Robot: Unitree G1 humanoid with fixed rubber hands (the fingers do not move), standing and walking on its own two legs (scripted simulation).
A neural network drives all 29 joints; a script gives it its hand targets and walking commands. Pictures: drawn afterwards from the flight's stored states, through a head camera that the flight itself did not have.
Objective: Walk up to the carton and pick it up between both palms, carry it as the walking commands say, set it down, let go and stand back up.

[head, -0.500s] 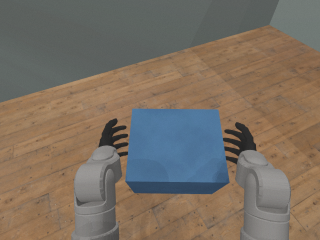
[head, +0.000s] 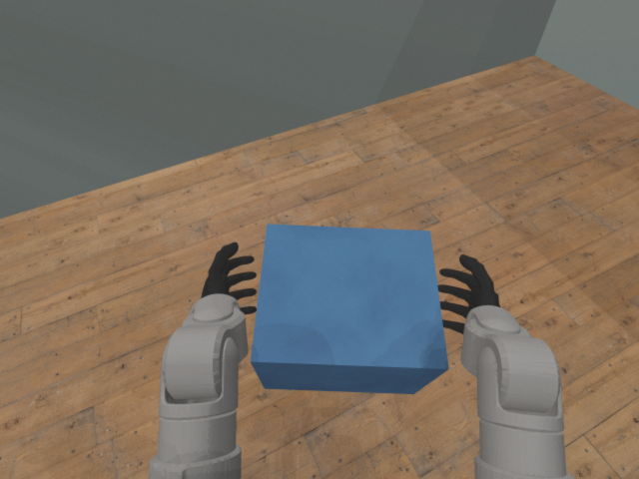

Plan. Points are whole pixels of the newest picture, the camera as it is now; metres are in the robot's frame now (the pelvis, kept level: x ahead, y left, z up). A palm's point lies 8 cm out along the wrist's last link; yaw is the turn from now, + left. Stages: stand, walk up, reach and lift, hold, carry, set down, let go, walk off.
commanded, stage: carry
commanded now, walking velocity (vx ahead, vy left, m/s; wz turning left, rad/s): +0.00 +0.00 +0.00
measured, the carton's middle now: (343, 313) +0.34 +0.01 -0.01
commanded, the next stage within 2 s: hold in 1.48 s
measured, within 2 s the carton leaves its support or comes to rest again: neither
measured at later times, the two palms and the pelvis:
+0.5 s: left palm (223, 322) +0.28 +0.15 +0.07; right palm (483, 335) +0.27 -0.15 +0.06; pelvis -0.01 +0.00 -0.01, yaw +0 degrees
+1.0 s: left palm (229, 362) +0.22 +0.13 +0.08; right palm (513, 380) +0.22 -0.17 +0.06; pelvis -0.06 -0.02 -0.01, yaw +0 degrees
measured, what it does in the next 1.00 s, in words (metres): shifts its weight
